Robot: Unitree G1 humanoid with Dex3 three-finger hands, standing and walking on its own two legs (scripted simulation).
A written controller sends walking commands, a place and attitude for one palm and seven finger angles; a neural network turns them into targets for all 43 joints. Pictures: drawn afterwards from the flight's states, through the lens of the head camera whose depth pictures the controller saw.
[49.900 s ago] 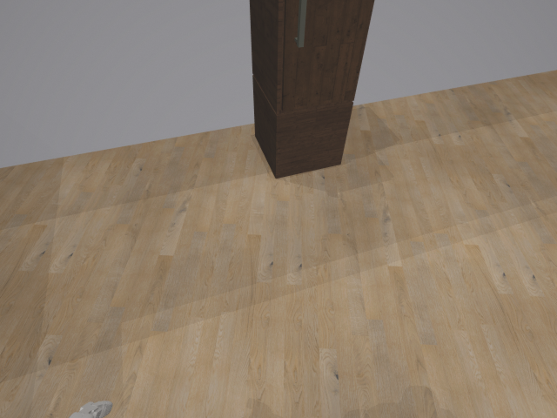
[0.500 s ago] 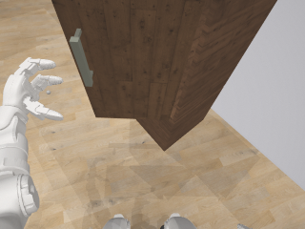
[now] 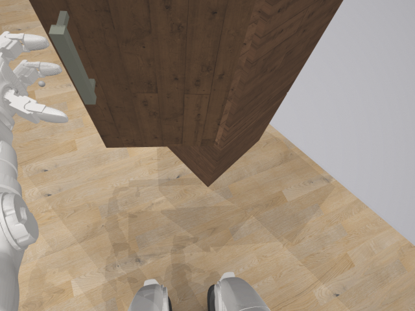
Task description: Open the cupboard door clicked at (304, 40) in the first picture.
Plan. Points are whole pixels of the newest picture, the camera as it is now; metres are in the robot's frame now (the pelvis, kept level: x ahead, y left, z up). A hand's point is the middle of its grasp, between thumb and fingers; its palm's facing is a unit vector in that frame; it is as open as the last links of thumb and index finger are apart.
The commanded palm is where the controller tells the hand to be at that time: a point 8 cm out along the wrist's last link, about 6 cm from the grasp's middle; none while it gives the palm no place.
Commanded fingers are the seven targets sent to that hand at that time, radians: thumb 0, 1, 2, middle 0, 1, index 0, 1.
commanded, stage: move the hooked fingers beside the handle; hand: left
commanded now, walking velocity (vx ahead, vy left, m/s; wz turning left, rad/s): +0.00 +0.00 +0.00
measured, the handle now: (78, 63) +0.55 +0.20 +0.09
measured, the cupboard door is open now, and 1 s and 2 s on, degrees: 50 50 50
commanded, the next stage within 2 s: slide the fingers in behind the handle in 0.74 s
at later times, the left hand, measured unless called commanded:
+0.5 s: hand (32, 92) +0.49 +0.26 +0.08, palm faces -0.04 -1.00 +0.00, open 14.0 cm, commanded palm +0.47 +0.30 +0.08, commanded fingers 0.00 -0.50 0.30 -0.30 -1.20 -0.30 -1.20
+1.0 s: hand (42, 92) +0.49 +0.24 +0.09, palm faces -0.04 -1.00 -0.01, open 14.0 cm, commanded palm +0.47 +0.28 +0.08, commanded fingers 0.00 -0.50 0.30 -0.30 -1.20 -0.30 -1.20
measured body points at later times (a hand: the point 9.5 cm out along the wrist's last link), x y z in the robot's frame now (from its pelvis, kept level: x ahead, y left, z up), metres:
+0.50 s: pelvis +0.02 +0.00 +0.00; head +0.14 +0.04 +0.43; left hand +0.49 +0.32 +0.08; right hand +0.03 -0.27 -0.09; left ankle +0.00 +0.09 -0.68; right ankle +0.01 -0.12 -0.68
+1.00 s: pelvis +0.00 +0.00 +0.00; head +0.12 +0.03 +0.43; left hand +0.48 +0.30 +0.09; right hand +0.01 -0.27 -0.10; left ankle +0.00 +0.09 -0.68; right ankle +0.01 -0.12 -0.68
